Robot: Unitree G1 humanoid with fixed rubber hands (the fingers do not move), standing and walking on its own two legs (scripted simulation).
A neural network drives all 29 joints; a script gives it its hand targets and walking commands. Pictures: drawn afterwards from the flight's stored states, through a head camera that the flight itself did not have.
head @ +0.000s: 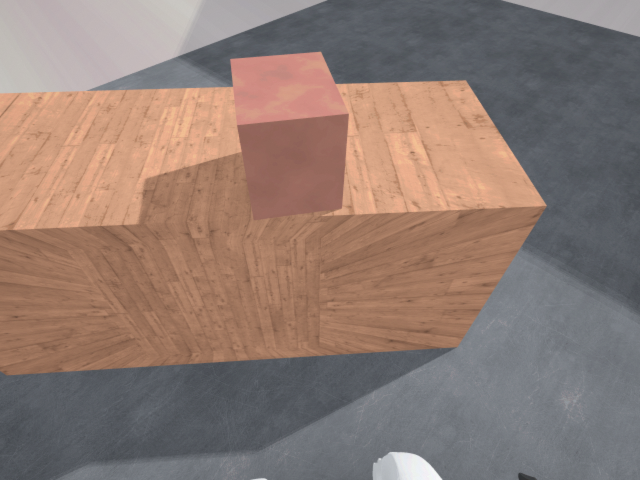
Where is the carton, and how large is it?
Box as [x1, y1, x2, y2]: [230, 52, 348, 219]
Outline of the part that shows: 320,52 230,59 237,127 254,219 341,207 348,113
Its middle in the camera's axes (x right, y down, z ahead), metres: -0.06 -0.20 +0.76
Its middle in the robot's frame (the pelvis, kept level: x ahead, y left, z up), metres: +0.72 +0.08 +0.02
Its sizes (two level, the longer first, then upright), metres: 0.227 0.177 0.213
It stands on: a pedestal, 0.66 m high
